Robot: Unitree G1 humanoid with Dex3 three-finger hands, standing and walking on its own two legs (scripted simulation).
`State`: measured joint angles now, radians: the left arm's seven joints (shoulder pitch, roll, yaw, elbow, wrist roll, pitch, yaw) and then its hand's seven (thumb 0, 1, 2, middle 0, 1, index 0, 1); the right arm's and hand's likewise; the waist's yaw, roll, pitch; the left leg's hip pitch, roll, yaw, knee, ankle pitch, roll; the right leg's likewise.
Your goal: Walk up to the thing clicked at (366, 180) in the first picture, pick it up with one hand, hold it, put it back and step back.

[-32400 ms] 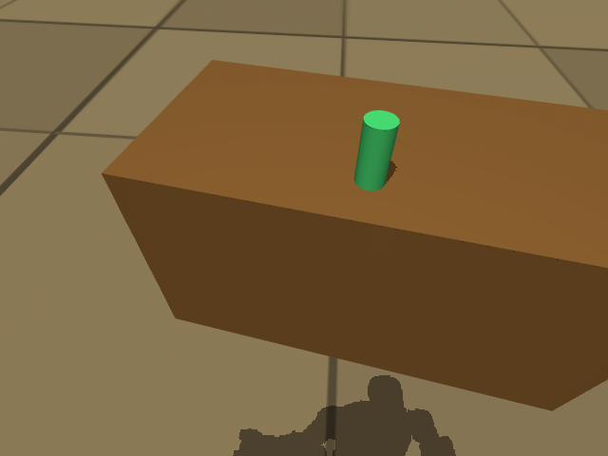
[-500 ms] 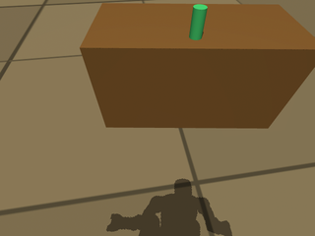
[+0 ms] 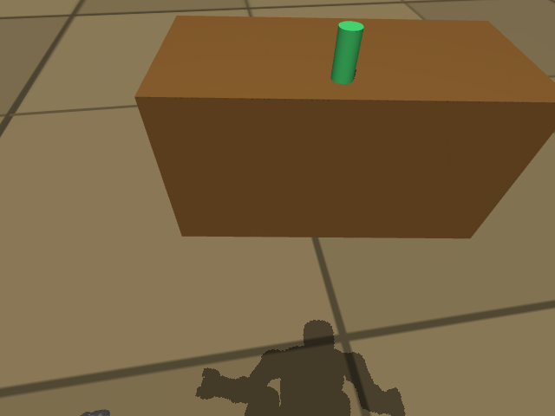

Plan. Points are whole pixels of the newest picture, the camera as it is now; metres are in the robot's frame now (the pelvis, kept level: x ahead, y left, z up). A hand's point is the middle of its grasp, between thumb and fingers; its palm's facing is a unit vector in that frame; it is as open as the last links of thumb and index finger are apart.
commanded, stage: step back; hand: right
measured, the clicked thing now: (346, 53) +1.11 -0.16 +0.02
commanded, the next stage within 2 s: stand in 0.16 s
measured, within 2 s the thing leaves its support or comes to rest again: neither
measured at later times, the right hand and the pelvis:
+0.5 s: hand out of the picture +0.11 -0.24 -0.13, palm faces +0.00 +0.94 -0.33, open 7.4 cm; pelvis +0.00 +0.01 +0.02, yaw -1 degrees
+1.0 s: hand out of the picture +0.05 -0.26 -0.14, palm faces -0.01 +0.95 -0.32, open 7.4 cm; pelvis -0.01 +0.00 +0.02, yaw -1 degrees
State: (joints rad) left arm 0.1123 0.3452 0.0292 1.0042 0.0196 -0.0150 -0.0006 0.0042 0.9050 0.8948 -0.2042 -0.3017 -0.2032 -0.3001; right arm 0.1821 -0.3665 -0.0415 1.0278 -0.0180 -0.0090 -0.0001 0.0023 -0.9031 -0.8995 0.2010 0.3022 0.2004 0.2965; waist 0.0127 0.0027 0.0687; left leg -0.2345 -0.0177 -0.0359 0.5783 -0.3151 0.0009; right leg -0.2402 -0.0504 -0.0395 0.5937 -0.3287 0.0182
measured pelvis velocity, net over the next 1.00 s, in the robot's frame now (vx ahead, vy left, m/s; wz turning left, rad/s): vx -0.01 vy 0.00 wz -0.01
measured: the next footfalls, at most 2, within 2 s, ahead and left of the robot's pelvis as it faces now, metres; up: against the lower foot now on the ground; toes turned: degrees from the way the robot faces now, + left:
none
